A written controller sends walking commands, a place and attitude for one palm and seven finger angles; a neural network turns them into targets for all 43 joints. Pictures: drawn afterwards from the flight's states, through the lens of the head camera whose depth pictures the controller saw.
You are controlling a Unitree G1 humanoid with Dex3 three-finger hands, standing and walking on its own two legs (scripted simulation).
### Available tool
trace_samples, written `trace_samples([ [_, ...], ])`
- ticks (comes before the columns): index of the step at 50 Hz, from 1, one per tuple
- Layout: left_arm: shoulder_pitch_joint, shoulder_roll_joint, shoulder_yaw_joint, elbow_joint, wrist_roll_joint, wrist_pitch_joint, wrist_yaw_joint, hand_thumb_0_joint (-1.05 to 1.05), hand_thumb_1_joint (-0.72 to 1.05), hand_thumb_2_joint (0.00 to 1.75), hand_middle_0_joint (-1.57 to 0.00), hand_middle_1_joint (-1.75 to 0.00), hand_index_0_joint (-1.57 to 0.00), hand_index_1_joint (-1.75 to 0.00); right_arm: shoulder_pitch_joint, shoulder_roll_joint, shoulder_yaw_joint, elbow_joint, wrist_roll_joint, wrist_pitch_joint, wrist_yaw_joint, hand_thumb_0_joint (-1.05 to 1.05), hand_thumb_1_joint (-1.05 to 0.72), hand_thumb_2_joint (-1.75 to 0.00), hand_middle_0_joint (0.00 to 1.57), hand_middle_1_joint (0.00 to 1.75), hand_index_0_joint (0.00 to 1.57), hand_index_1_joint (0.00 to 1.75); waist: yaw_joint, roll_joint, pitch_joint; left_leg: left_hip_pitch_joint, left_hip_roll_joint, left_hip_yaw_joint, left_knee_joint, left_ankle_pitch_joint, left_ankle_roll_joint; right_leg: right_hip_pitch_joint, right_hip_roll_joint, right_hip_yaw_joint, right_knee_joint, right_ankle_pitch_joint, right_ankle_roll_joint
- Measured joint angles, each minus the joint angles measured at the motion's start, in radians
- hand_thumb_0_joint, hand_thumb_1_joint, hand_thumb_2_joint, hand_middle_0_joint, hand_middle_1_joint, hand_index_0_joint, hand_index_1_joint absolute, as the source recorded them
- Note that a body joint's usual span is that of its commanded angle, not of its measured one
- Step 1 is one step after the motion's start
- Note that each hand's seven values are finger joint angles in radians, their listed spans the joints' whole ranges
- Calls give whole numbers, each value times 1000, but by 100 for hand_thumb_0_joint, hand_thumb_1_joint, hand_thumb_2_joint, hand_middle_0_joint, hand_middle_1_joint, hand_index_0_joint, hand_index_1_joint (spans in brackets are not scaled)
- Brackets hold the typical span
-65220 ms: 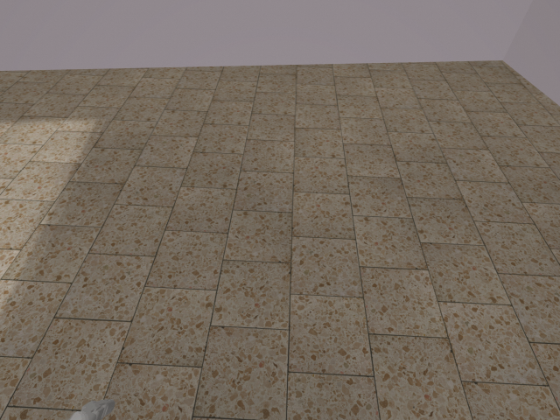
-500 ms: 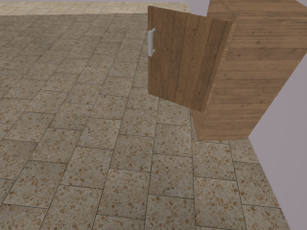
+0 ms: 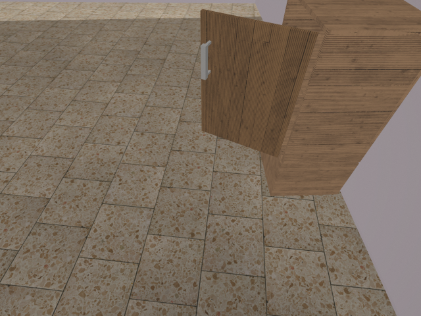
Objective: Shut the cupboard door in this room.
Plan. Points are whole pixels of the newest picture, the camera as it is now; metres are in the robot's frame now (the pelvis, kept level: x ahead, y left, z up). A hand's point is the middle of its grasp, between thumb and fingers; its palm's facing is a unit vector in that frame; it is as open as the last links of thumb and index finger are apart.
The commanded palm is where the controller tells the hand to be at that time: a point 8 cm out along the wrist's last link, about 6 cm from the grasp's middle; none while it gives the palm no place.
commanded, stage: walk to a spot facing it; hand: left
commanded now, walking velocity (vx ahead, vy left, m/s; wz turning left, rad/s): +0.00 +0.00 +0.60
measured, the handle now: (206, 60) +1.03 +0.06 -0.03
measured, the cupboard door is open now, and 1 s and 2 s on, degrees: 61 61 61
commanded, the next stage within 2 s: turn to face it in 1.32 s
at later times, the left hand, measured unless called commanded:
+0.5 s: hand out of the picture +0.04 +0.26 -0.18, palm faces +0.27 -0.94 -0.22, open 7.4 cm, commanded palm none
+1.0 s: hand out of the picture +0.03 +0.18 -0.15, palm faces +0.60 -0.76 -0.26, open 7.4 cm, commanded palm none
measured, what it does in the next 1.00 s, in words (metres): walks ahead, turning left: right foot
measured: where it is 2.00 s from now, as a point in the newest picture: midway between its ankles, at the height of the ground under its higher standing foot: (152, 306)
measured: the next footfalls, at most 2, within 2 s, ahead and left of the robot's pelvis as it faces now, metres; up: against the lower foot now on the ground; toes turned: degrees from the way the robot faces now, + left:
right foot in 0.78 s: +0.16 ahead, -0.09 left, +0.00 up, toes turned +26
left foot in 1.26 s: +0.21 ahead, +0.22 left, +0.00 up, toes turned +54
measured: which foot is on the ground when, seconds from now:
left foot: down 0.00-0.78, up 0.80-1.00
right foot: down 0.00-0.28, up 0.30-0.76, down 0.78-1.00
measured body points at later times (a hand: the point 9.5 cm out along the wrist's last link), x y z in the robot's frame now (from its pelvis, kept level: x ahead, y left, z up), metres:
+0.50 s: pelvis +0.00 +0.04 +0.00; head +0.04 +0.07 +0.44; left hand +0.03 +0.31 -0.16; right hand +0.09 -0.20 -0.14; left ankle +0.02 +0.11 -0.74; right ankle +0.01 -0.15 -0.66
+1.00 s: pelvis +0.12 +0.01 +0.00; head +0.16 +0.01 +0.45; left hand +0.00 +0.22 -0.13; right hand +0.32 -0.18 -0.15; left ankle +0.06 +0.15 -0.64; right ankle +0.13 -0.11 -0.74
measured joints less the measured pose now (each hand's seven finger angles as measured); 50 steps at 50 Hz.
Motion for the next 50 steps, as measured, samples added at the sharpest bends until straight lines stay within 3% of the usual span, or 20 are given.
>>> trace_samples([
  [7, -23, 8, 31, -64, 6, 19, -1, 0, 91, 89, -20, -30, -21, -29, 14, -3, -19, -36, -4, 29, 14, 0, -91, -90, 20, 29, 20, 30, -9, 11, 26, -94, -10, -45, 171, -66, -2, -41, -10, -63, 114, -71, -3],
  [11, -34, 23, 48, -101, 20, 26, 1, 0, 91, 89, -20, -30, -21, -29, 20, -6, -38, -62, -5, 54, 24, 0, -91, -90, 20, 29, 20, 30, -12, -4, 50, -159, 1, -18, 406, -259, -19, -41, -34, -119, 179, -123, 6],
  [13, -41, 38, 56, -118, 21, 27, -1, 0, 91, 89, -20, -30, -21, -29, 18, -7, -41, -82, -4, 54, 30, 0, -91, -90, 20, 29, 20, 30, -15, -29, 63, -144, 5, 7, 371, -251, -22, -49, -63, -141, 223, -153, 22],
  [14, -42, 45, 58, -128, 17, 28, -3, 0, 91, 89, -20, -30, -21, -30, 20, -12, -42, -98, -6, 48, 33, 0, -91, -90, 20, 29, 20, 30, -17, -38, 66, -126, 5, 14, 311, -169, -13, -68, -80, -150, 268, -173, 30],
  [16, -65, 55, 61, -143, 6, 40, -6, 0, 91, 89, -20, -30, -21, -29, 8, -23, -44, -124, -11, 29, 32, 0, -91, -90, 20, 29, 20, 30, -19, -47, 82, -150, -18, 16, 321, -157, 37, -163, -103, -113, 449, -227, 42],
  [18, -89, 64, 63, -159, 5, 58, -4, 0, 91, 89, -20, -30, -21, -29, -7, -31, -44, -141, -14, 20, 27, 0, -91, -90, 20, 29, 20, 30, -19, -42, 92, -153, -28, 9, 304, -162, 64, -267, -83, -35, 629, -269, 38],
  [22, -128, 80, 74, -188, 12, 59, -19, 0, 91, 89, -20, -30, -20, -29, 1, -38, -41, -166, -22, 10, 17, 0, -91, -90, 20, 29, 20, 30, -26, -21, 70, -128, -44, -33, 178, -91, 64, -393, -69, 39, 740, -135, 47],
  [27, -152, 98, 78, -229, 19, 37, -40, 0, 91, 89, -20, -30, -20, -29, 27, -36, -38, -173, -20, -3, 21, 0, -91, -90, 21, 30, 20, 30, -25, -5, 29, -90, -53, -96, 54, -23, 61, -436, -71, 69, 659, -33, 63],
  [32, -162, 103, 74, -251, 21, 33, -53, 0, 91, 89, -20, -30, -20, -29, 53, -38, -46, -176, -21, -4, 30, 0, -91, -90, 21, 30, 20, 30, -36, 7, 1, -72, -64, -162, 15, -12, 53, -416, -59, 61, 508, -37, 71],
  [36, -162, 97, 66, -262, 20, 27, -58, 0, 91, 89, -20, -30, -20, -29, 68, -47, -57, -174, -22, 2, 35, 0, -91, -90, 21, 30, 20, 30, -45, 18, -6, -66, -77, -212, 27, -31, 35, -363, -31, 50, 350, -54, 67],
  [39, -140, 93, 58, -279, 21, 7, -62, 0, 91, 89, -20, -30, -20, -29, 88, -55, -66, -172, -17, 12, 35, 0, -91, -90, 21, 30, 20, 30, -38, 16, -18, -89, -102, -242, 118, -111, 21, -258, -13, 43, 149, -60, 49],
  [41, -120, 82, 55, -280, 24, -11, -50, 0, 91, 89, -20, -30, -20, -29, 80, -66, -73, -158, -12, 23, 36, 0, -91, -90, 21, 30, 20, 30, -19, 18, -16, -169, -105, -208, 337, -252, 11, -244, -18, 30, 136, 32, 22],
  [45, -48, 48, 50, -244, 16, -17, -38, 0, 91, 89, -20, -30, -21, -29, 53, -93, -86, -164, -26, 30, 54, 0, -91, -90, 20, 29, 20, 30, -18, 35, -15, -318, -55, -114, 692, -188, -14, -152, -43, -38, 80, 20, 6],
  [50, 35, 27, 45, -193, 13, -44, -31, 0, 91, 89, -20, -30, -20, -29, 2, -99, -85, -191, -21, 24, 73, 0, -91, -90, 20, 29, 19, 30, -18, 20, 5, -399, 16, -65, 737, -75, -31, -32, -70, -125, -27, 15, 12],
])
